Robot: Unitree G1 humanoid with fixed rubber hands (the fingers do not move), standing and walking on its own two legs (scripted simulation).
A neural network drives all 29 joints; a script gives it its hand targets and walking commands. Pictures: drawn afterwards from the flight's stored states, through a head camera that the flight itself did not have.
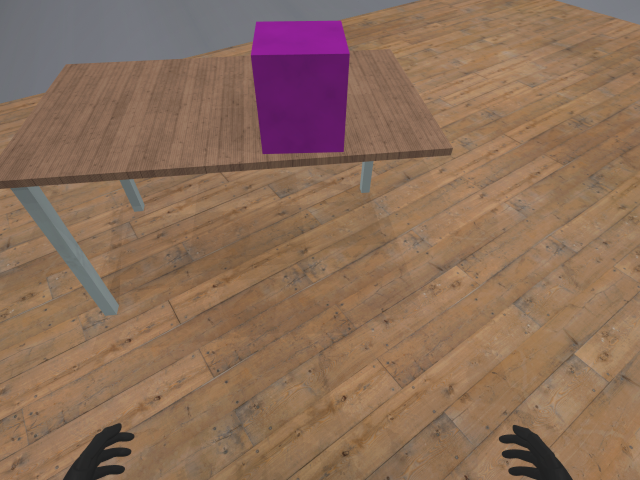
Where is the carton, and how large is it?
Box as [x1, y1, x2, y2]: [251, 21, 349, 153]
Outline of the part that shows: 256,22 251,51 251,60 263,153 343,151 349,53 341,22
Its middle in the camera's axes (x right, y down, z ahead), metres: -0.05 -0.37 +0.99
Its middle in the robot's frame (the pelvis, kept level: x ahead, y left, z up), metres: +0.98 +0.04 +0.01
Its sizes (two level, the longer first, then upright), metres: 0.210 0.200 0.250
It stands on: a table, 0.65 m high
